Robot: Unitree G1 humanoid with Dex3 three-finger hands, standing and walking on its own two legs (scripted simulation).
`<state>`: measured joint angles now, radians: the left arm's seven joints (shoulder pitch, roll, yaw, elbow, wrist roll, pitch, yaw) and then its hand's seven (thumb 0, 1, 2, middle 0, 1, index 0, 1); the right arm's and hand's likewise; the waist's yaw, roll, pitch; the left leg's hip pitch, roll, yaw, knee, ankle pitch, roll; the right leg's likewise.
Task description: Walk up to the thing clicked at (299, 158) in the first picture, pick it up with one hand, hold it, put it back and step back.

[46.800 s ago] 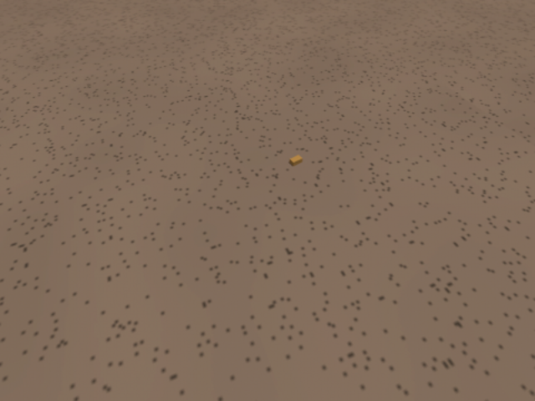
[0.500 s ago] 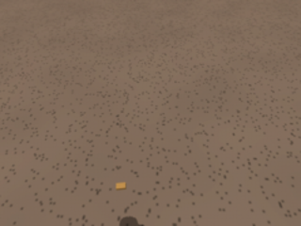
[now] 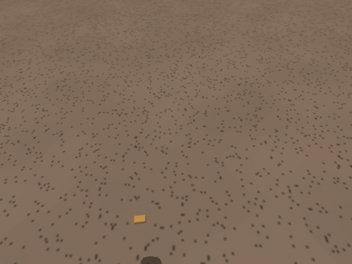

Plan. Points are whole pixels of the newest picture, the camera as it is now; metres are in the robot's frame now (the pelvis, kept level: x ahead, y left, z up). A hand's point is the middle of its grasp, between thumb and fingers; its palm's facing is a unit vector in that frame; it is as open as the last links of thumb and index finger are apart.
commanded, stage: step back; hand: left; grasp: from above
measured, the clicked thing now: (140, 219) +0.49 +0.24 -0.77
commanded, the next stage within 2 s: none
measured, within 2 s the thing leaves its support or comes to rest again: neither
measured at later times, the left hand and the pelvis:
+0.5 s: hand out of the picture +0.05 +0.32 -0.18, palm faces -0.07 -0.93 -0.35, open 7.4 cm; pelvis -0.09 +0.06 -0.01, yaw -3 degrees
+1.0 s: hand out of the picture -0.09 +0.30 -0.15, palm faces -0.04 -0.91 -0.41, open 7.4 cm; pelvis -0.22 +0.04 -0.02, yaw -3 degrees
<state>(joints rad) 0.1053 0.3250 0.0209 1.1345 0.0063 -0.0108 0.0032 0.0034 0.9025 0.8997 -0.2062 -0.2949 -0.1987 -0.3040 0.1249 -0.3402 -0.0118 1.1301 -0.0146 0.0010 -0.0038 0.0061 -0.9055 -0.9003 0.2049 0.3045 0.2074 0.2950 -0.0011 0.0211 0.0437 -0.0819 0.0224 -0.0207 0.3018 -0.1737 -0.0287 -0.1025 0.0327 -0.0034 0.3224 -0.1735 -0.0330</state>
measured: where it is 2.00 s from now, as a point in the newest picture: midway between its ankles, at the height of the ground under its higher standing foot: outside the picture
